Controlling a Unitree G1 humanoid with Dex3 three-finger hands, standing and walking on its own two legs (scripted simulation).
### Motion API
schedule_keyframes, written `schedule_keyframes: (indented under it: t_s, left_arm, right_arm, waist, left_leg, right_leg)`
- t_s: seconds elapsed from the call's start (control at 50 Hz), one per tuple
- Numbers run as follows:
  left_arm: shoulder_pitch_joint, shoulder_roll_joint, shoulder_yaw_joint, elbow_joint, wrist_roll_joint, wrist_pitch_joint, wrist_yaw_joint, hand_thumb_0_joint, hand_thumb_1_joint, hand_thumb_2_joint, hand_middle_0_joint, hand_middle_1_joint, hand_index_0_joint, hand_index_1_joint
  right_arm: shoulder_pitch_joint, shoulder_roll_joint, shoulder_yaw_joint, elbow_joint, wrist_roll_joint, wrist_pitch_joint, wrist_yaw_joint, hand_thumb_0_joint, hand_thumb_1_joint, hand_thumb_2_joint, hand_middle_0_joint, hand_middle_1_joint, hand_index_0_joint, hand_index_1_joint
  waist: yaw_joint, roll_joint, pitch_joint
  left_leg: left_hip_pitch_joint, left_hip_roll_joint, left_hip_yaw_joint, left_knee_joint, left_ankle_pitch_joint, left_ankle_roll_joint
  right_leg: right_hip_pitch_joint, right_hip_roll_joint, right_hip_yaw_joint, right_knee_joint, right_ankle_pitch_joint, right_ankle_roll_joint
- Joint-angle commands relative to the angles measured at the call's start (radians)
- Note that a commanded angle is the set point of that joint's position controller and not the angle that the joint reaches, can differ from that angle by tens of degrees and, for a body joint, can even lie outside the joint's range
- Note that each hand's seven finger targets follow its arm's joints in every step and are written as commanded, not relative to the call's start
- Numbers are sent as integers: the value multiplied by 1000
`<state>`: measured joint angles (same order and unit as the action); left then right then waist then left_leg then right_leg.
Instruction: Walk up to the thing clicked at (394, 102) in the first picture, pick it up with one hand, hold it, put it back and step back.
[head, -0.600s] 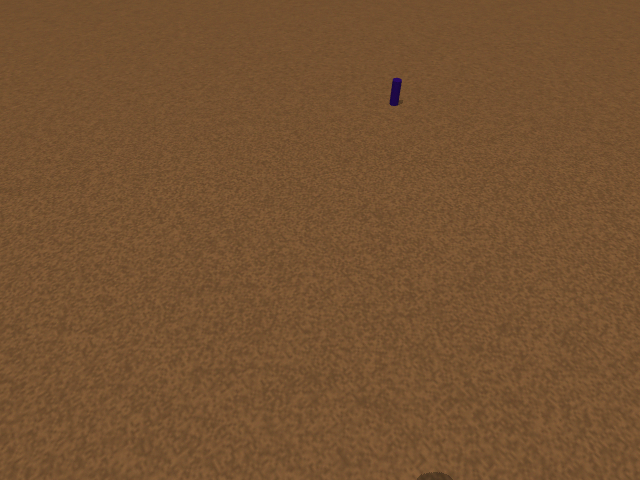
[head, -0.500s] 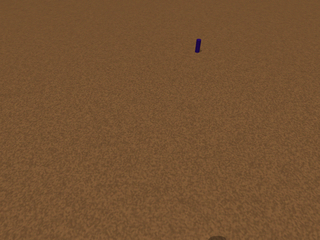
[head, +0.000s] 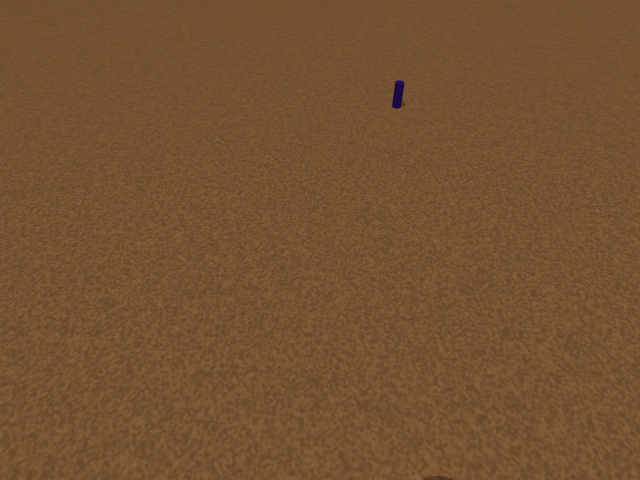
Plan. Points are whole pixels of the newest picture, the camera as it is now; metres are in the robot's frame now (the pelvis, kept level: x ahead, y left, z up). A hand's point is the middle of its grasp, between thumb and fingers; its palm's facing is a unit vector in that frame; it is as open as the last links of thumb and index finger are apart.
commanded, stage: stand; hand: left
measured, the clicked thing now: (398, 94) +2.27 -0.40 -0.71
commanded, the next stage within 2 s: walk up in 0.52 s
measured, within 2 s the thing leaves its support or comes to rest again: neither
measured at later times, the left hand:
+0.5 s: hand out of the picture +0.07 +0.25 -0.16, palm faces -0.03 -0.94 -0.34, open 7.4 cm
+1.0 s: hand (223, 427) +0.23 +0.16 -0.13, palm faces -0.10 -0.90 -0.42, open 7.4 cm
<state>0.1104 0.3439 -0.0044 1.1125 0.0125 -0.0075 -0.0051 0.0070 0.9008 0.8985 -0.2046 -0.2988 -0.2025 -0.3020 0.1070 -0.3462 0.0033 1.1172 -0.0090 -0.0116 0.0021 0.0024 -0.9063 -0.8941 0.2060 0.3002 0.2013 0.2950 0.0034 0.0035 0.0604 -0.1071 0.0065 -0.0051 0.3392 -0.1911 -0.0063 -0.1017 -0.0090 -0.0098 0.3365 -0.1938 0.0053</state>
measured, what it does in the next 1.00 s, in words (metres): walks ahead: right foot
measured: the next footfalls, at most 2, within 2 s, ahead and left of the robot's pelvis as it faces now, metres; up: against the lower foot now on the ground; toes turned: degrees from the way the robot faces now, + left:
right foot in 0.86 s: +0.17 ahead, -0.24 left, +0.00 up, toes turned -15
left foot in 1.32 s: +0.53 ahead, -0.05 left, +0.00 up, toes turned -5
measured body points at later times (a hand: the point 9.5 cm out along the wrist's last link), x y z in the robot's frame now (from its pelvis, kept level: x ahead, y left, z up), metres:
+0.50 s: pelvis +0.00 +0.00 +0.00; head +0.01 +0.00 +0.45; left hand +0.07 +0.30 -0.13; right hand +0.07 -0.30 -0.13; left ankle +0.00 +0.12 -0.75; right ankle -0.01 -0.12 -0.75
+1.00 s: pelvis +0.12 -0.12 -0.02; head +0.11 -0.15 +0.43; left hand +0.24 +0.21 -0.10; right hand +0.17 -0.47 -0.14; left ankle +0.10 +0.02 -0.68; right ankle +0.13 -0.23 -0.75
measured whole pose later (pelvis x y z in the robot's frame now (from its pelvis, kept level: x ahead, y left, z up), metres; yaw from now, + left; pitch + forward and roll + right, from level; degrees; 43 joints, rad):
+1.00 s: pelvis +0.12 -0.12 -0.02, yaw -9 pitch -3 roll -1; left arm 0.25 0.42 0.08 0.96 0.02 -0.07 -0.09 0.01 0.90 0.90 -0.20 -0.30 -0.20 -0.30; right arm 0.18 -0.49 -0.09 1.03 -0.03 -0.04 0.07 0.01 -0.91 -0.89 0.20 0.30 0.20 0.29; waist 0.04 0.10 -0.01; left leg -0.39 0.10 0.02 1.10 -0.37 0.02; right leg -0.26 -0.02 -0.11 0.59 -0.29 -0.03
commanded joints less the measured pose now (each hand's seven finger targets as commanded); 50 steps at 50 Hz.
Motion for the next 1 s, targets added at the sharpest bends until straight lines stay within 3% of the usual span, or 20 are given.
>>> schedule_keyframes:
  t_s: [0.0, 0.48, 0.5, 0.52, 0.54, 0.56, 0.58, 0.6, 0.64, 0.68, 0.74, 0.78, 0.8, 0.82, 0.84, 0.86, 0.88, 0.9, 0.94, 0.98]
  left_arm:
    - [-40, 213, 43, -59, -4, -24, 13, 0, 900, 900, -200, -300, -200, -300]
    - [-26, 213, 43, -57, -5, -24, 12, 0, 900, 900, -200, -300, -200, -300]
    - [12, 344, 132, -140, 21, -32, -34, 0, 900, 900, -200, -300, -200, -300]
    - [-79, 315, 126, -157, 28, -24, -57, 0, 900, 900, -200, -300, -200, -300]
    - [-172, 265, 119, -202, 31, -26, -70, 0, 900, 900, -200, -300, -200, -300]
    - [-251, 240, 114, -238, 35, -29, -76, 0, 900, 900, -200, -300, -200, -300]
    - [-242, 256, 114, -250, 35, -37, -78, 0, 900, 900, -200, -300, -200, -300]
    - [-195, 286, 118, -235, 31, -43, -86, 0, 900, 900, -200, -300, -200, -300]
    - [-50, 303, 129, -205, 19, -32, -115, 0, 900, 900, -200, -300, -200, -300]
    - [-30, 290, 132, -202, 19, -25, -132, 0, 900, 900, -200, -300, -200, -300]
    - [-46, 287, 140, -210, 18, -24, -140, 0, 900, 900, -200, -300, -200, -300]
    - [29, 289, 144, -190, 18, -25, -133, 0, 900, 900, -200, -300, -200, -300]
    - [91, 287, 146, -165, 19, -30, -127, 0, 900, 900, -200, -300, -200, -300]
    - [185, 317, 161, -130, 25, -40, -112, 0, 900, 900, -200, -300, -200, -300]
    - [343, 380, 189, -93, 29, -56, -89, 0, 900, 900, -200, -300, -200, -300]
    - [391, 474, 202, -116, 33, -67, -69, 0, 900, 900, -200, -300, -200, -300]
    - [283, 519, 191, -165, 7, -72, -68, 0, 900, 900, -200, -300, -200, -300]
    - [173, 504, 188, -204, -7, -77, -64, 0, 900, 900, -200, -300, -200, -300]
    - [62, 433, 169, -231, -7, -89, -53, 0, 900, 900, -200, -300, -200, -300]
    - [76, 389, 153, -229, -9, -98, -52, 0, 900, 900, -200, -300, -200, -300]
  right_arm:
    - [-40, -209, -40, -62, 1, -22, -12, 0, -900, -900, 200, 300, 200, 300]
    - [-41, -213, -41, -58, 2, -23, -11, 0, -900, -900, 200, 300, 200, 300]
    - [40, -350, -132, -133, -30, -53, 11, 0, -900, -900, 200, 300, 200, 300]
    - [51, -364, -148, -117, -38, -58, 22, 0, -900, -900, 200, 300, 200, 300]
    - [112, -372, -162, -115, -36, -64, 23, 0, -900, -900, 200, 300, 200, 300]
    - [154, -387, -174, -121, -37, -72, 24, 0, -900, -900, 200, 300, 200, 300]
    - [129, -405, -179, -142, -32, -84, 22, 0, -900, -900, 200, 300, 200, 300]
    - [91, -386, -174, -162, -26, -94, 21, 0, -900, -900, 200, 300, 200, 300]
    - [0, -383, -173, -198, -36, -99, 25, 0, -900, -900, 200, 300, 200, 300]
    - [-55, -379, -175, -218, -44, -100, 35, 0, -900, -900, 200, 300, 200, 300]
    - [-38, -386, -173, -212, -47, -98, 46, 0, -900, -900, 200, 300, 200, 300]
    - [-73, -388, -173, -214, -45, -91, 48, 0, -900, -900, 200, 300, 200, 300]
    - [-94, -379, -169, -216, -42, -84, 47, 0, -900, -900, 200, 300, 200, 300]
    - [-83, -345, -155, -212, -46, -74, 46, 0, -900, -900, 200, 300, 200, 300]
    - [-58, -262, -121, -219, -47, -71, 49, 0, -900, -900, 200, 300, 200, 300]
    - [-98, -182, -86, -281, -24, -75, 55, 0, -900, -900, 200, 300, 200, 300]
    - [-132, -280, -108, -295, -21, -75, 52, 0, -900, -900, 200, 300, 200, 300]
    - [-123, -340, -120, -266, -11, -80, 58, 0, -900, -900, 200, 300, 200, 300]
    - [-28, -339, -121, -218, -2, -77, 69, 0, -900, -900, 200, 300, 200, 300]
    - [21, -330, -124, -203, -5, -73, 84, 0, -900, -900, 200, 300, 200, 300]
  waist:
    - [0, -9, -87]
    - [3, 2, -70]
    - [-18, -25, -210]
    - [-55, 25, -107]
    - [-105, 116, -41]
    - [-141, 181, 33]
    - [-117, 122, 45]
    - [-76, 47, -3]
    - [1, 110, -57]
    - [17, 180, -31]
    - [10, 155, -12]
    - [48, 139, -22]
    - [84, 93, -23]
    - [125, -35, -49]
    - [210, -286, -110]
    - [221, -483, -69]
    - [165, -280, -10]
    - [109, -139, 34]
    - [24, -112, 29]
    - [13, -132, 25]
  left_leg:
    - [14, 117, -90, -49, 164, 32]
    - [10, 115, -97, -63, 144, 28]
    - [90, 130, -107, 26, -445, 98]
    - [110, 161, -143, -1, -591, 121]
    - [181, 261, -276, -104, -660, 178]
    - [174, 423, -432, -228, -641, 244]
    - [150, 484, -476, -262, -595, 269]
    - [147, 445, -431, -264, -581, 247]
    - [109, 377, -271, -269, -602, 214]
    - [14, 314, -127, -253, -506, 185]
    - [-71, 272, -19, -206, -466, 163]
    - [-141, 263, 35, -128, -476, 152]
    - [-220, 247, 79, -47, -522, 140]
    - [-318, 197, 128, 163, -508, 119]
    - [-484, 86, 195, 570, -423, 91]
    - [-769, -21, 132, 862, -441, 43]
    - [-719, 61, -19, 898, -334, 24]
    - [-704, 117, -55, 909, -229, 25]
    - [-589, 167, -60, 799, -122, 25]
    - [-525, 169, -57, 700, -89, 20]
  right_leg:
    - [12, -122, 96, -52, 157, -32]
    - [6, -119, 95, -62, 132, -32]
    - [-106, -77, 140, 38, -403, -64]
    - [-332, -66, 113, 117, -480, -61]
    - [-531, -45, 60, 284, -376, -45]
    - [-685, -46, 40, 495, -280, -33]
    - [-704, -101, 123, 540, -264, -34]
    - [-671, -123, 146, 594, -231, -32]
    - [-562, -139, 84, 570, -208, -12]
    - [-444, -131, 28, 483, -179, 4]
    - [-305, -111, -32, 366, -131, 5]
    - [-177, -91, -86, 318, -83, 3]
    - [-67, -69, -123, 264, -22, -1]
    - [83, -32, -125, 245, -67, -6]
    - [279, -38, -24, 149, -269, -42]
    - [276, -274, 489, -121, -653, -123]
    - [91, -443, 810, -321, -828, -237]
    - [48, -420, 742, -299, -774, -242]
    - [-31, -326, 486, -232, -580, -186]
    - [-59, -282, 346, -218, -457, -178]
